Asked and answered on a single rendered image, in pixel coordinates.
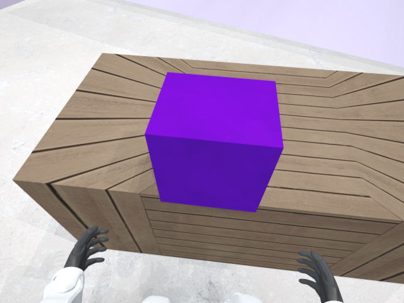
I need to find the pedestal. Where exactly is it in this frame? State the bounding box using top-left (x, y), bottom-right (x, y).
top-left (13, 53), bottom-right (404, 284)

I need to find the robot left forearm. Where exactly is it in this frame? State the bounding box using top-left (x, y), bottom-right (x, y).
top-left (40, 267), bottom-right (85, 303)

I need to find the right robot hand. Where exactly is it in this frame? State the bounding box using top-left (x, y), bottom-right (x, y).
top-left (297, 250), bottom-right (344, 303)

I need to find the left robot hand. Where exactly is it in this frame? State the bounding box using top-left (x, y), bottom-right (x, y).
top-left (64, 225), bottom-right (109, 272)

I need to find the carton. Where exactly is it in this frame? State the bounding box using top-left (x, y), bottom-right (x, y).
top-left (145, 72), bottom-right (283, 212)

